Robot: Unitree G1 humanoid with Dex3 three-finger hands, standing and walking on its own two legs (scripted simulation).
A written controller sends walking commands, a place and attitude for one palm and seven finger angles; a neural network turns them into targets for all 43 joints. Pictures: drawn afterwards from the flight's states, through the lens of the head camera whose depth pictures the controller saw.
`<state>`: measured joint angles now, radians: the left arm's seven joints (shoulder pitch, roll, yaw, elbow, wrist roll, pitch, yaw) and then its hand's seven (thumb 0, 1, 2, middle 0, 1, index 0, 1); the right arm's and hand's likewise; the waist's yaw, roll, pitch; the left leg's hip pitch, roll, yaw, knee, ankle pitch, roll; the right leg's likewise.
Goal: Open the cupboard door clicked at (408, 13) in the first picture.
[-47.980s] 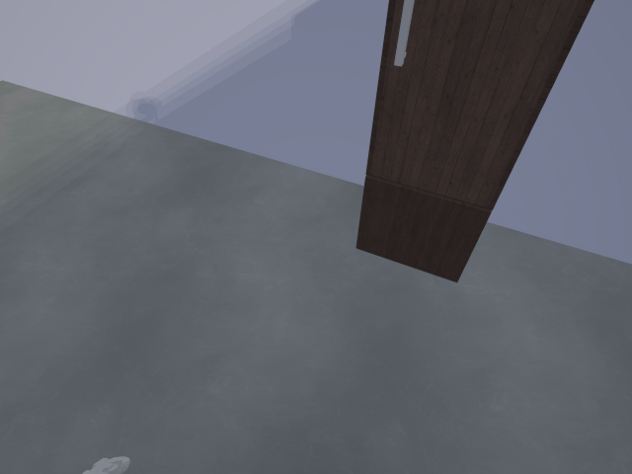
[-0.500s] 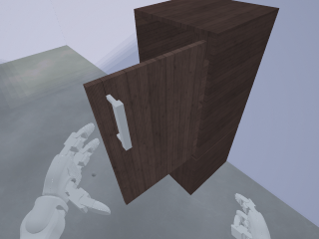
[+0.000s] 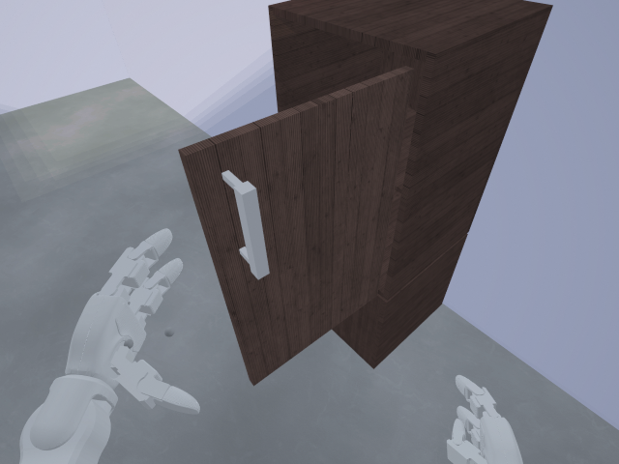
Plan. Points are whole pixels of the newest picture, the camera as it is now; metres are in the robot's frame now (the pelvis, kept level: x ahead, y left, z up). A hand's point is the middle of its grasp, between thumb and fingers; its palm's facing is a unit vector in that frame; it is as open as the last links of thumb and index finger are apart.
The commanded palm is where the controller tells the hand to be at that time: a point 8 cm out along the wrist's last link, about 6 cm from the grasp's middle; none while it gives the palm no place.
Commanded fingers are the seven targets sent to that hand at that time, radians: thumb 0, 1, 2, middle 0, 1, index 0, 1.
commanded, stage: draw the hand back to the body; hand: left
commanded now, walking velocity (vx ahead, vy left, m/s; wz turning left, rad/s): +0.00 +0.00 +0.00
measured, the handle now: (245, 226) +0.37 +0.13 +0.14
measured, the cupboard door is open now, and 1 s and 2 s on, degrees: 87 87 87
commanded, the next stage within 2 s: step back with the hand held close in 1.36 s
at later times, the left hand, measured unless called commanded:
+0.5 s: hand (112, 328) +0.21 +0.23 +0.14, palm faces +0.32 -0.90 -0.30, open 14.7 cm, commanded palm +0.17 +0.28 +0.16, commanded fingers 0.00 0.09 0.56 -0.17 -0.30 -0.17 -0.30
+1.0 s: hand (85, 290) +0.24 +0.27 +0.16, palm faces +0.44 -0.80 -0.40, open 8.9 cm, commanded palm +0.19 +0.31 +0.17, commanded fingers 0.00 0.90 0.90 -0.20 -0.30 -0.20 -0.30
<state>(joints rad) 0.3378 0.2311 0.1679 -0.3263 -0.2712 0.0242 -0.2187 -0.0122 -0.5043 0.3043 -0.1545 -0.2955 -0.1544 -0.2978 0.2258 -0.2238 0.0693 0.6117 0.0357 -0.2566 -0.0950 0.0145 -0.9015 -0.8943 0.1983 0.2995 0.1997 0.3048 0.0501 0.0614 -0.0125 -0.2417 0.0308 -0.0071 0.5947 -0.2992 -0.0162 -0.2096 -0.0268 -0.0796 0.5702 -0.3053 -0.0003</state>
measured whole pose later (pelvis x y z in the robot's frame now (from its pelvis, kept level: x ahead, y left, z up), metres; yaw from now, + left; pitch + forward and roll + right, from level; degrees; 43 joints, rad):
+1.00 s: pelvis +0.04 +0.01 +0.01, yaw -2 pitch -4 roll +0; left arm 0.43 0.33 0.34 -0.35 -0.05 -0.08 0.12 0.01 0.63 0.79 -0.20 -0.30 -0.20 -0.30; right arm 0.18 -0.22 0.02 0.66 -0.01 -0.09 -0.08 0.01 -0.90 -0.89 0.20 0.30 0.20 0.30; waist 0.08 0.06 0.03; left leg -0.06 0.03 0.04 0.39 -0.26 0.00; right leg -0.04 -0.02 -0.04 0.36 -0.25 0.02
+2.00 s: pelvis -0.05 +0.03 +0.00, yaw -2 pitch -1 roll -1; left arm 0.56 0.43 0.42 -0.54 -0.03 -0.18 0.13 0.02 0.88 0.90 -0.22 -0.30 -0.22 -0.30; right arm 0.18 -0.22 0.00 0.54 0.01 -0.02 -0.09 0.01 -0.90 -0.89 0.20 0.30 0.20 0.30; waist 0.02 -0.01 0.08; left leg -0.33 0.01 0.05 0.53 -0.19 0.03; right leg -0.32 -0.05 -0.02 0.50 -0.17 0.04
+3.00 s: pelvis -0.23 +0.03 +0.02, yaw -3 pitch +0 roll +0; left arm 0.62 0.46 0.44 -0.54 -0.03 -0.17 0.15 0.01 0.88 0.90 -0.22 -0.30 -0.21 -0.30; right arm 0.26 -0.19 0.01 0.60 -0.01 -0.12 -0.07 0.01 -0.90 -0.89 0.20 0.30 0.20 0.30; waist -0.02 -0.02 0.00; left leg -0.30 -0.02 0.06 0.33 -0.11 0.02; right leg -0.20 0.03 -0.09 0.56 -0.47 -0.02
